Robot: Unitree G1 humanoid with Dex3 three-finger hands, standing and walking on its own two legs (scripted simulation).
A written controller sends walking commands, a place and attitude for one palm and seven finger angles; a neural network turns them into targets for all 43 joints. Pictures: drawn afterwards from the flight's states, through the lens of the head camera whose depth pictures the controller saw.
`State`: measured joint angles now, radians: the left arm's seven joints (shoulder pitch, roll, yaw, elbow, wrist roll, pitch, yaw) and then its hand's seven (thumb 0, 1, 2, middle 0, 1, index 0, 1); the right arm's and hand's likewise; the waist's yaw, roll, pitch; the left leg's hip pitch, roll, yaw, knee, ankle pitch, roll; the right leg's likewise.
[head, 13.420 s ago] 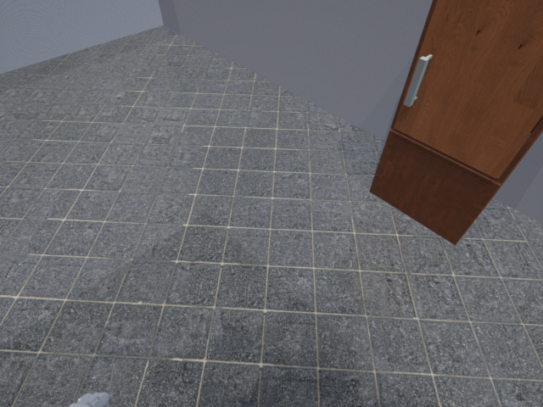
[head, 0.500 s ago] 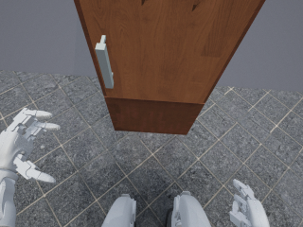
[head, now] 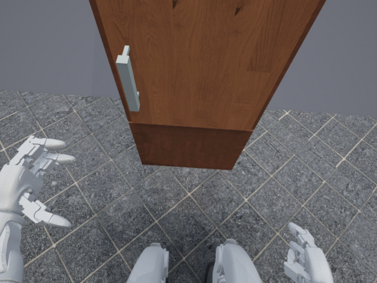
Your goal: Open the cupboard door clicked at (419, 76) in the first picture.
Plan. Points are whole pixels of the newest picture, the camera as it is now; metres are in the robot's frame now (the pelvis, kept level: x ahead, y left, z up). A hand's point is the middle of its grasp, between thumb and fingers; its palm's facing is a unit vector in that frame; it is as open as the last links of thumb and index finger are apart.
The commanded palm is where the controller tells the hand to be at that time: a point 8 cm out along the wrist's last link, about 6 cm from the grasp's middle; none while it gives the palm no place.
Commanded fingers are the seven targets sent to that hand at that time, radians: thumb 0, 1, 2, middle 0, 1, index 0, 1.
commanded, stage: move the hooked fingers beside the handle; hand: left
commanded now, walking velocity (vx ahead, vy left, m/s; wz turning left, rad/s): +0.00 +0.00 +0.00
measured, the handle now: (131, 80) +0.58 +0.19 +0.01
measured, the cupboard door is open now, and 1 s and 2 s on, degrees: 0 0 0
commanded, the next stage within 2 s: none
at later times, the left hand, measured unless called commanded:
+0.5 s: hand (78, 144) +0.38 +0.26 +0.02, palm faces -0.03 -1.00 -0.03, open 14.0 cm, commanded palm +0.36 +0.31 +0.03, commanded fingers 0.00 -0.50 0.30 -0.30 -1.20 -0.30 -1.20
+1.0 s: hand (94, 117) +0.45 +0.25 +0.01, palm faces -0.01 -1.00 -0.04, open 14.0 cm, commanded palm +0.44 +0.29 +0.01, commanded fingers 0.00 -0.50 0.30 -0.30 -1.20 -0.30 -1.20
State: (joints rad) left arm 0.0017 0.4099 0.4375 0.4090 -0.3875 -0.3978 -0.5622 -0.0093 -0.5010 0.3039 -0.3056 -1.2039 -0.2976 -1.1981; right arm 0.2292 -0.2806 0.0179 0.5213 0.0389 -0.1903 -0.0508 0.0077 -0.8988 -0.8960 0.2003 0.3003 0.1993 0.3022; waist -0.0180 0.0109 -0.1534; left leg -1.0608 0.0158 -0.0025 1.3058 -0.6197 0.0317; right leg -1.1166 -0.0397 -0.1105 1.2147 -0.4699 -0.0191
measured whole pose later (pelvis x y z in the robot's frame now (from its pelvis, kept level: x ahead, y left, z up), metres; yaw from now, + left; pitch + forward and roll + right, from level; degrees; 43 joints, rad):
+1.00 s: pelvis -0.01 +0.00 -0.02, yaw -1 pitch +27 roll -3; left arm -0.67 0.54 0.48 0.99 -0.18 -0.45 -0.44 -0.01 -0.50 0.30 -0.31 -1.20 -0.30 -1.20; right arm 0.27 -0.29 0.03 0.59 0.01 -0.02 -0.03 0.00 -0.90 -0.90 0.20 0.30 0.20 0.30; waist -0.12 0.01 -0.14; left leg -1.23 0.02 0.01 1.37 -0.63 0.04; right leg -1.28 -0.03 -0.10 1.27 -0.46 -0.01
